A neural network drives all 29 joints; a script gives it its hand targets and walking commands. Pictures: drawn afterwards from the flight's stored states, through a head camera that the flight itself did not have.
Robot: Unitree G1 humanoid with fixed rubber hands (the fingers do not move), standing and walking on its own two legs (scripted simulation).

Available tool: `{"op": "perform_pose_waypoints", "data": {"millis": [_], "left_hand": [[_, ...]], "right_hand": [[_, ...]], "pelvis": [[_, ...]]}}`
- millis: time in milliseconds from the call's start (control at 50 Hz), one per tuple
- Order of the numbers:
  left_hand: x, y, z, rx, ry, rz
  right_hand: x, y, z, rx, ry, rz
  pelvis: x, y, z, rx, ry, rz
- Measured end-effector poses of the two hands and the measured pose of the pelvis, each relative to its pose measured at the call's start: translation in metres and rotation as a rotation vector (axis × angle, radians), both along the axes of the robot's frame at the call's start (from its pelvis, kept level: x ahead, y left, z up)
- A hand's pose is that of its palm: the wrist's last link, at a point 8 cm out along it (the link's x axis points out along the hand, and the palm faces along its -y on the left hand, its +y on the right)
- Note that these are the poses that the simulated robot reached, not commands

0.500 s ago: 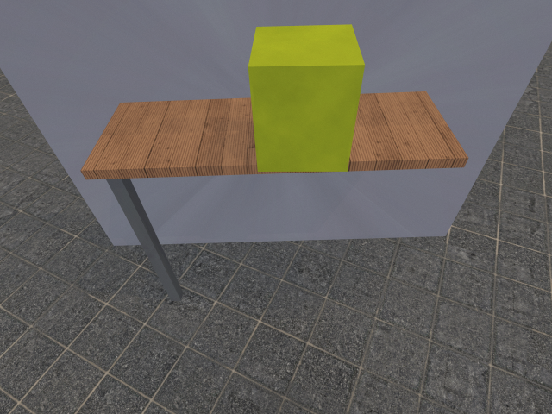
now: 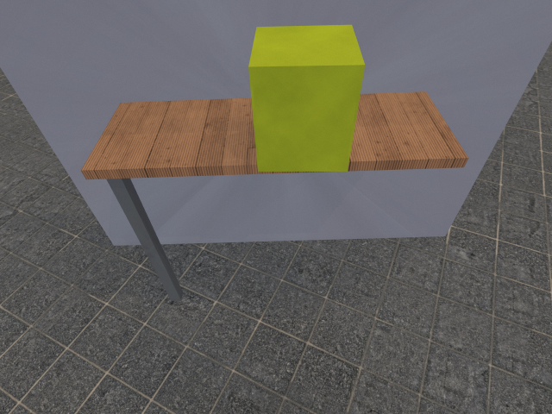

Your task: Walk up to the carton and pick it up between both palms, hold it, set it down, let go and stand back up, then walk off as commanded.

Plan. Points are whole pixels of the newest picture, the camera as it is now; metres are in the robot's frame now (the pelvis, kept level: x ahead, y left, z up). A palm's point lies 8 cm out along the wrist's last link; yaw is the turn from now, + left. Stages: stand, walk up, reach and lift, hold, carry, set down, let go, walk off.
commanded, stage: stand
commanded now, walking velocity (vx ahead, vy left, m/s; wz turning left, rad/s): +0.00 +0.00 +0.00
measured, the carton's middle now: (303, 100) +0.77 -0.05 +0.08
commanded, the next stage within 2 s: none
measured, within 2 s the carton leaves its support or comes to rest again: neither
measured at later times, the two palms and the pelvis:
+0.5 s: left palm out of the picture +0.07 +0.32 -0.10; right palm out of the picture +0.06 -0.30 -0.12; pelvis +0.00 +0.00 +0.00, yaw +0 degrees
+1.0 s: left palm out of the picture +0.07 +0.32 -0.10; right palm out of the picture +0.05 -0.30 -0.12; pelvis +0.00 +0.00 +0.00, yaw +0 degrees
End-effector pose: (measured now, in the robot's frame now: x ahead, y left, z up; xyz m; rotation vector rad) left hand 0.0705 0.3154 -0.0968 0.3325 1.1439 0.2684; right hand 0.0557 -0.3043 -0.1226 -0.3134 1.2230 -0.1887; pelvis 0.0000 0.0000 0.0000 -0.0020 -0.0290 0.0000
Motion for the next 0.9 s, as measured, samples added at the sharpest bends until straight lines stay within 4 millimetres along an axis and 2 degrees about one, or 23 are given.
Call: {"op": "perform_pose_waypoints", "data": {"millis": [900], "left_hand": [[0.0016, 0.0011, -0.0006, -0.006, -0.007, -0.002]], "right_hand": [[-0.0021, 0.0016, 0.0016, -0.005, 0.002, -0.002]], "pelvis": [[-0.0016, 0.0024, 0.0006, -0.003, -0.001, 0.000]]}}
